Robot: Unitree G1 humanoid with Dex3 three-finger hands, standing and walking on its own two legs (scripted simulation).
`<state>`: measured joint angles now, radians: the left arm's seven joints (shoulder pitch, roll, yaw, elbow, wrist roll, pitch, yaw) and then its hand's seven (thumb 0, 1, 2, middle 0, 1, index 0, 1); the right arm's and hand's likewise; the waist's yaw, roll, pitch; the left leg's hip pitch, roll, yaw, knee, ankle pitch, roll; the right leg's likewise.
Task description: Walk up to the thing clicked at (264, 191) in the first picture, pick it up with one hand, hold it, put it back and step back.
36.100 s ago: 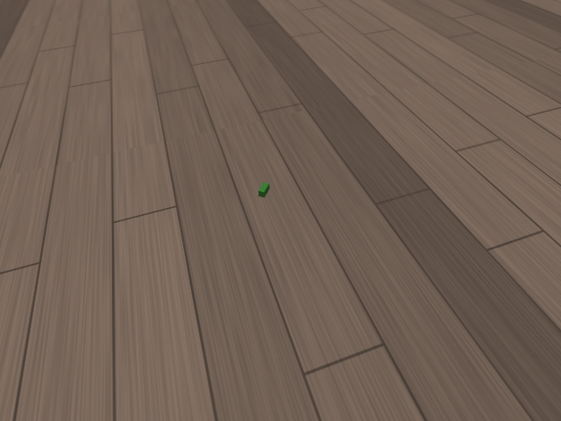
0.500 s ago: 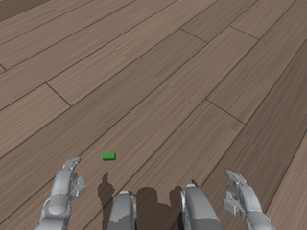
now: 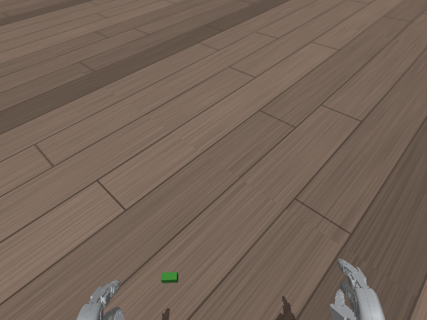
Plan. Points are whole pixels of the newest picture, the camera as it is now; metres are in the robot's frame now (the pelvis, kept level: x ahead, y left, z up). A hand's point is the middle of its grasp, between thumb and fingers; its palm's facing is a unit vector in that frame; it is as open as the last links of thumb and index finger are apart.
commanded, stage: home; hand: left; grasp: from above
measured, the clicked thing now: (169, 277) +0.47 +0.23 -0.70
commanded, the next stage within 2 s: stand in 1.94 s
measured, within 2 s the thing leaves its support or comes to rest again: neither
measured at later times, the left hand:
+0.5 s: hand out of the picture +0.17 +0.18 -0.04, palm faces +0.06 -0.98 -0.20, open 7.4 cm
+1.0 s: hand out of the picture +0.16 +0.18 -0.04, palm faces +0.05 -0.98 -0.20, open 7.4 cm
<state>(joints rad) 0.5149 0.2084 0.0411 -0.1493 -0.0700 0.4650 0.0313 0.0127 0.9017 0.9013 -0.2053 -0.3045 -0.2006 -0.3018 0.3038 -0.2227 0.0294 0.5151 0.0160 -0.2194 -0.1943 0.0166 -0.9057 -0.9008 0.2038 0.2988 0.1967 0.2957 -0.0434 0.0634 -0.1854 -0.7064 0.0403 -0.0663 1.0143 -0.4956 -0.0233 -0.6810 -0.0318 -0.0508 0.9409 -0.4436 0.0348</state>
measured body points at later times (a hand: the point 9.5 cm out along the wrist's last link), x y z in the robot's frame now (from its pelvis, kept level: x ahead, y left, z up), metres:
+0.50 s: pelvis +0.01 +0.00 +0.00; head +0.03 +0.00 +0.45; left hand +0.16 +0.23 -0.03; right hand +0.16 -0.24 -0.07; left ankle +0.00 +0.13 -0.68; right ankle +0.01 -0.15 -0.68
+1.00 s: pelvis +0.00 +0.00 +0.00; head +0.01 +0.01 +0.45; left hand +0.15 +0.23 -0.03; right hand +0.16 -0.24 -0.06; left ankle +0.00 +0.13 -0.68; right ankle +0.01 -0.15 -0.68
